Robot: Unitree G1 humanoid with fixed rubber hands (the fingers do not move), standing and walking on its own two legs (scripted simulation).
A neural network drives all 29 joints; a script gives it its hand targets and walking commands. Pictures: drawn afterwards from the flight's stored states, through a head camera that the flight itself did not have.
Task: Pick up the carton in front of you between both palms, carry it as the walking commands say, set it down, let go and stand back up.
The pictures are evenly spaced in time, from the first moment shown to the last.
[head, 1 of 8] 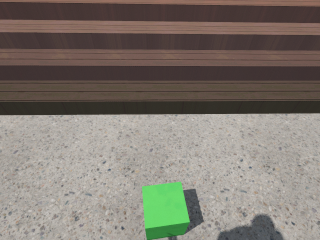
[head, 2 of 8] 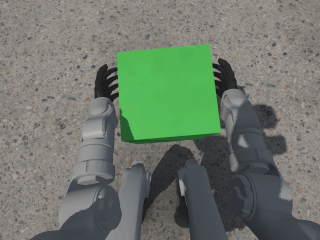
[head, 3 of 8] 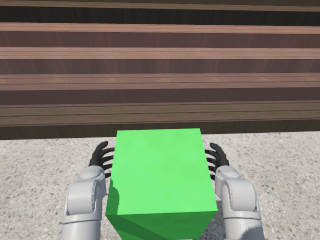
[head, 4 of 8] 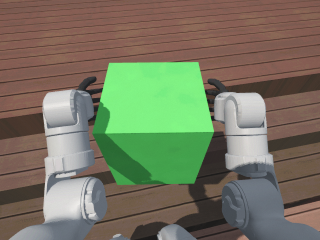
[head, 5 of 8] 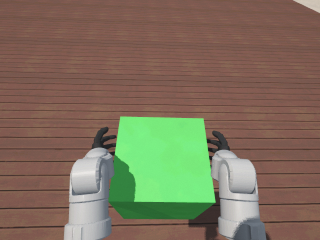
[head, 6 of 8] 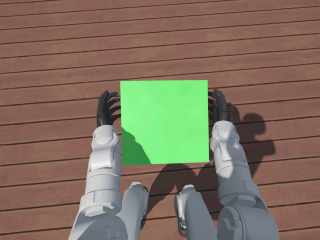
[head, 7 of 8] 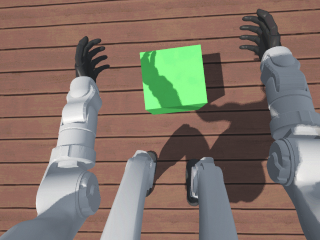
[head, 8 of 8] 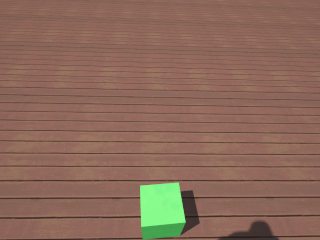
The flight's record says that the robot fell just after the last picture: no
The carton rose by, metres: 1.83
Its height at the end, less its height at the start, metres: +1.08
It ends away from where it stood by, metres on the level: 4.72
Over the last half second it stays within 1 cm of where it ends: yes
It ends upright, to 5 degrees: yes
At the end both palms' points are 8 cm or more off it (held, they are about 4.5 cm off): yes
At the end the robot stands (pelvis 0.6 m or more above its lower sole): yes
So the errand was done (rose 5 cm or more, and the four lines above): yes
